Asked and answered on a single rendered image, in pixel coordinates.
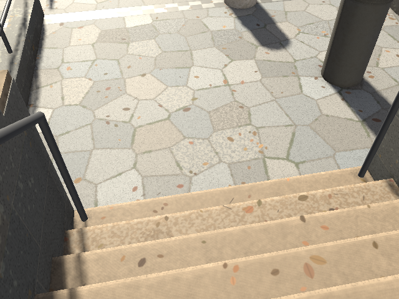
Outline stairs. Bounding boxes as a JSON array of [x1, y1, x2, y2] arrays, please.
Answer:
[[34, 166, 399, 299]]

